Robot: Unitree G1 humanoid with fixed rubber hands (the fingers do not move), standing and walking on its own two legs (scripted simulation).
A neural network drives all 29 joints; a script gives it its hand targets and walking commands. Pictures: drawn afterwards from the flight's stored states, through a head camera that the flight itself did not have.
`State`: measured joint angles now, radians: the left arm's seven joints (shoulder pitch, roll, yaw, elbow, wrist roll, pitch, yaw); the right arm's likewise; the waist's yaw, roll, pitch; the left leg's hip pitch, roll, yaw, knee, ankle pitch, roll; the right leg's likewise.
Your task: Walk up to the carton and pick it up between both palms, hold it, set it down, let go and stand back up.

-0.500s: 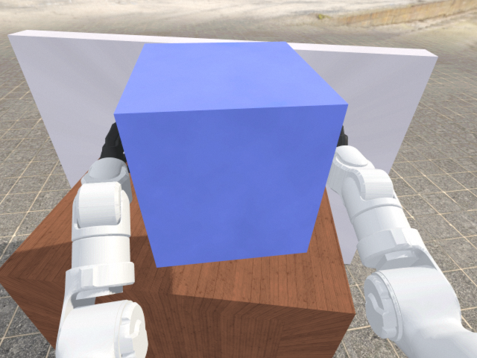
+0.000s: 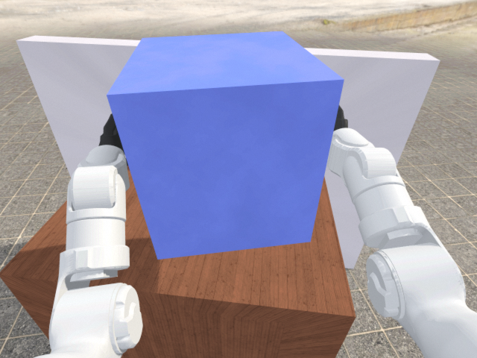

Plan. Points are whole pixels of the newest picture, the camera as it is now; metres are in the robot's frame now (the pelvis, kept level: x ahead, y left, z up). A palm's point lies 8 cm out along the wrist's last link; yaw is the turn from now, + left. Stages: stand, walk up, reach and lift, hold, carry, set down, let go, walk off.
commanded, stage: hold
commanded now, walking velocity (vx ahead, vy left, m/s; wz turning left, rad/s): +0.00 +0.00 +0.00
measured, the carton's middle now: (224, 137) +0.44 +0.01 +0.23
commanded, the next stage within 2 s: none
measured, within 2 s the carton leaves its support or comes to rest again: neither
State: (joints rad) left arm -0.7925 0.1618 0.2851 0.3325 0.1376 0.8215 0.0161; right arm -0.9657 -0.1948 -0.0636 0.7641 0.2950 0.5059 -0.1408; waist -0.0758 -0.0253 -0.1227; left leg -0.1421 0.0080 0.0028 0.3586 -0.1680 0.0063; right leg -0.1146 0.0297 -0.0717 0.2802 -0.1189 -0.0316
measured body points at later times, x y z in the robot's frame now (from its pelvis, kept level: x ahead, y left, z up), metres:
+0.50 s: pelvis +0.00 +0.00 +0.00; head -0.08 +0.02 +0.44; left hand +0.38 +0.19 +0.26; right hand +0.39 -0.17 +0.28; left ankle +0.02 +0.11 -0.75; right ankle +0.03 -0.10 -0.75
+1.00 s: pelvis +0.00 +0.00 +0.00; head -0.07 +0.02 +0.44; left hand +0.39 +0.19 +0.26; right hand +0.39 -0.17 +0.28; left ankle +0.02 +0.11 -0.75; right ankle +0.03 -0.10 -0.75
